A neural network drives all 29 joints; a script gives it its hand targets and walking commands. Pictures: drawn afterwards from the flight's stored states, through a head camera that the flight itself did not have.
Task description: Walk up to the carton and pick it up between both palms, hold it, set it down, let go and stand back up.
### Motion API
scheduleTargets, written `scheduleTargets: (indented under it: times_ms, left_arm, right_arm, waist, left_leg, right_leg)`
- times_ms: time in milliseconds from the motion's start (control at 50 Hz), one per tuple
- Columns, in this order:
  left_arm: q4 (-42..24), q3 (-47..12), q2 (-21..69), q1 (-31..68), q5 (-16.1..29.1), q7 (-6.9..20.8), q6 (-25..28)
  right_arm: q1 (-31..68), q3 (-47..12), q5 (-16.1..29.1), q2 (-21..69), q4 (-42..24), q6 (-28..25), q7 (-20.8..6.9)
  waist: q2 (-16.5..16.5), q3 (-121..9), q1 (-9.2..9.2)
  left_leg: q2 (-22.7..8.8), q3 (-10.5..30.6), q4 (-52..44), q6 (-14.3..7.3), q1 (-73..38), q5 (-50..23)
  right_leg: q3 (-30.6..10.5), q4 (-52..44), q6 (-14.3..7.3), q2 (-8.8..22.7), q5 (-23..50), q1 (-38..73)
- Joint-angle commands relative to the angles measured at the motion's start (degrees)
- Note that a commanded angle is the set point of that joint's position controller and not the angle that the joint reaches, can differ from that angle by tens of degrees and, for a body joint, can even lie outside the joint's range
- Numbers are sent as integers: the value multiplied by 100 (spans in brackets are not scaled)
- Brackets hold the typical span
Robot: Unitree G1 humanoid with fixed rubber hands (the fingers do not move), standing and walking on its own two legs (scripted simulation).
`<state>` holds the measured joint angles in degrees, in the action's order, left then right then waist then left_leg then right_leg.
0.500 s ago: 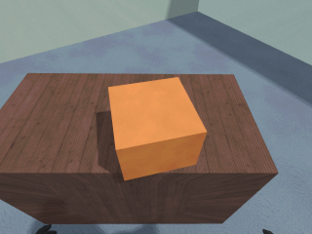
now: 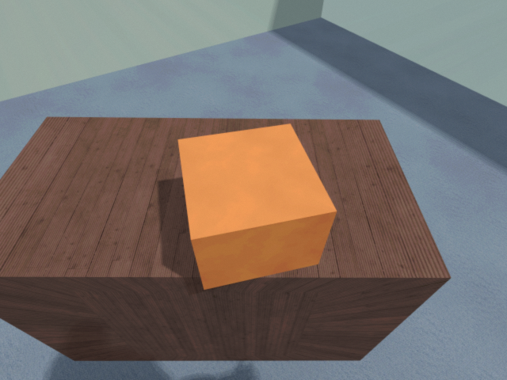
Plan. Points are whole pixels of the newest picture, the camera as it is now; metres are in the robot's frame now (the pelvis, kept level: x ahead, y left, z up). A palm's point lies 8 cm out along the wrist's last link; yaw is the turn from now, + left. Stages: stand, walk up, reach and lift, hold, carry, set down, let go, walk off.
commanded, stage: stand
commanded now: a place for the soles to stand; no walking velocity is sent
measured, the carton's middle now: (249, 202) +0.46 +0.01 -0.01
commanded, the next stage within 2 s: reach and lift in 0.08 s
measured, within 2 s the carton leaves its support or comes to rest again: neither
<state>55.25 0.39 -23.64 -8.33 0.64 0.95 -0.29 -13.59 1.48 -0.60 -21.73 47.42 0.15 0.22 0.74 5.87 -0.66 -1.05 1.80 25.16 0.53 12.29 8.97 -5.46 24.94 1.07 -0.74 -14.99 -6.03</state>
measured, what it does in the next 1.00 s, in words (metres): stands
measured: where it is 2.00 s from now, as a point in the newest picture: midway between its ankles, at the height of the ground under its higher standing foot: outside the picture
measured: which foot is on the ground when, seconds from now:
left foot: down 0.00-1.00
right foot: down 0.00-1.00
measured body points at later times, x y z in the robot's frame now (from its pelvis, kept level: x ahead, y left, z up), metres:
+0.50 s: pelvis +0.02 -0.01 -0.01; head +0.03 +0.00 +0.44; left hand +0.22 +0.25 -0.08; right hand +0.16 -0.32 -0.09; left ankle +0.06 +0.13 -0.74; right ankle -0.01 -0.14 -0.74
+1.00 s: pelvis +0.02 -0.01 +0.00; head +0.00 +0.00 +0.45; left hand +0.19 +0.24 -0.05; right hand +0.18 -0.29 -0.06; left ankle +0.06 +0.13 -0.74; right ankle -0.01 -0.14 -0.74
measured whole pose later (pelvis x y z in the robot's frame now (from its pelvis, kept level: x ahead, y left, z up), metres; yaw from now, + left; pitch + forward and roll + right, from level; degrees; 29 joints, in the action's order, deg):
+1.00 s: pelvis +0.02 -0.01 +0.00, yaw -1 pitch -5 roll +0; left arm 21.0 0.4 -15.2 -14.6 3.1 -4.4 -7.3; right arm -9.8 4.8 4.5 -18.7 44.0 -13.1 -6.8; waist -1.3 2.8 1.2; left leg -1.3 0.9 20.3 1.7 7.4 8.2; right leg -5.0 21.5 1.0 0.0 -14.7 -2.1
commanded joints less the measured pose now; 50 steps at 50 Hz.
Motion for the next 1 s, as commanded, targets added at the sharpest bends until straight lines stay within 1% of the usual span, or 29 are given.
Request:
scheduleTargets:
  times_ms: [0, 60, 80, 100, 120, 140, 160, 180, 200, 220, 240, 280, 340, 400, 480, 520, 580, 680, 740, 880, 980]
  left_arm:
    - [-173, 243, -943, 254, 3, -103, 171]
    - [-164, 239, -935, 263, 1, -108, 171]
    - [-2005, 417, -562, 2460, 23, -272, -779]
    - [-2180, 446, -663, 2341, -30, -393, -1359]
    - [-2329, 481, -650, 2265, -61, -405, -1622]
    - [-2504, 471, -583, 2166, -88, -398, -1800]
    - [-2638, 466, -533, 1950, -152, -381, -2006]
    - [-2835, 429, -559, 1756, -200, -377, -2203]
    - [-3027, 397, -494, 1599, -212, -382, -2336]
    - [-3168, 404, -427, 1382, -239, -386, -2400]
    - [-3302, 439, -376, 1163, -292, -384, -2419]
    - [-3449, 492, -268, 797, -431, -395, -2411]
    - [-3419, 578, -134, 422, -592, -409, -2315]
    - [-3430, 621, -32, 363, -635, -416, -2181]
    - [-3542, 677, 114, 380, -571, -426, -1909]
    - [-3707, 725, 144, 404, -459, -438, -1705]
    - [-4058, 780, 178, 404, -206, -501, -1344]
    - [-4564, 765, 316, 180, 204, -682, -753]
    - [-4552, 633, 428, 8, 301, -725, -573]
    - [-4341, 327, 617, -288, 222, -708, -449]
    - [-4594, 267, 712, -276, 248, -790, -371]
  right_arm:
    - [604, 282, 114, -1192, 88, -208, 3]
    - [595, 281, 109, -1187, 105, -209, 6]
    - [2350, 771, -895, -437, 167, -1008, -27]
    - [2042, 1073, -896, -874, 44, -1012, -208]
    - [1932, 1172, -890, -984, 34, -973, -282]
    - [1838, 1253, -880, -1004, -12, -964, -320]
    - [1709, 1286, -803, -990, -38, -978, -330]
    - [1512, 1248, -648, -1006, -104, -970, -381]
    - [1396, 1183, -495, -1060, -97, -973, -408]
    - [1228, 1091, -323, -1107, -55, -967, -423]
    - [1092, 980, -193, -1128, -59, -968, -431]
    - [966, 833, -39, -1100, -160, -990, -448]
    - [956, 741, 114, -1069, -289, -1060, -500]
    - [966, 686, 171, -1024, -532, -1091, -553]
    - [841, 603, 205, -872, -670, -1141, -572]
    - [764, 559, 245, -747, -759, -1194, -568]
    - [706, 523, 289, -572, -881, -1333, -576]
    - [577, 489, 433, -368, -1071, -1614, -630]
    - [502, 496, 544, -354, -1172, -1682, -667]
    - [367, 458, 702, -424, -1464, -1581, -709]
    - [411, 461, 865, -455, -1938, -1450, -766]
  waist:
    - [-40, -616, -42]
    - [-33, -634, -44]
    - [-504, -206, -134]
    - [-585, 10, -223]
    - [-685, -51, -143]
    - [-657, -233, -142]
    - [-500, -411, -77]
    - [-289, -562, -27]
    - [-82, -789, -3]
    - [10, -990, -2]
    - [13, -1136, 26]
    - [-18, -1142, 92]
    - [1, -1022, 141]
    - [-168, -834, 165]
    - [-363, -638, 201]
    - [-400, -686, 222]
    - [-354, -938, 266]
    - [-235, -1412, 353]
    - [-211, -1383, 364]
    - [-190, -759, 289]
    - [-168, -581, 310]
  left_leg:
    - [-655, 481, -537, -218, -677, -60]
    - [-658, 466, -519, -214, -704, -171]
    - [-58, -563, 107, 402, -455, 1492]
    - [26, -549, 387, 282, -818, 1853]
    - [64, -524, 608, 269, -1214, 1896]
    - [47, -456, 768, 269, -1396, 1739]
    - [-3, -456, 828, 281, -1386, 1541]
    - [-92, -479, 836, 278, -1198, 1341]
    - [-137, -508, 797, 319, -1014, 1059]
    - [-121, -525, 783, 366, -1080, 676]
    - [-70, -547, 785, 399, -1295, 251]
    - [40, -528, 698, 419, -1640, -284]
    - [127, -406, 506, 435, -1705, -970]
    - [192, -339, 298, 354, -1727, -1092]
    - [252, -344, 25, 246, -1836, -1014]
    - [269, -366, -83, 207, -1908, -1015]
    - [262, -386, -179, 193, -2016, -1113]
    - [204, -397, -236, 205, -2224, -1338]
    - [195, -391, -295, 202, -2238, -1268]
    - [215, -364, -636, 188, -2042, -773]
    - [226, -410, -809, 208, -1908, -377]
  right_leg:
    - [-369, -599, -248, 612, 422, -427]
    - [-360, -596, -242, 619, 491, -413]
    - [856, -289, -222, 93, -1307, -1809]
    - [946, -62, -407, 159, -1600, -2121]
    - [871, -25, -512, 276, -1745, -2321]
    - [784, 57, -519, 298, -1689, -2454]
    - [801, 186, -484, 248, -1383, -2347]
    - [887, 408, -430, 155, -923, -2134]
    - [957, 553, -357, 40, -398, -1858]
    - [1006, 604, -299, -36, 91, -1652]
    - [1042, 562, -256, -96, 415, -1520]
    - [1067, 335, -200, -156, 717, -1452]
    - [1075, 59, -160, -253, 1294, -1100]
    - [995, -201, -113, -234, 1629, -899]
    - [870, -444, -55, -148, 1949, -823]
    - [806, -530, -27, -96, 2040, -811]
    - [741, -597, -15, -44, 2087, -867]
    - [717, -695, -64, -63, 1827, -1064]
    - [708, -805, -104, -103, 1486, -1125]
    - [698, -1102, -139, -107, 698, -1087]
    - [684, -1193, -172, -99, 223, -1120]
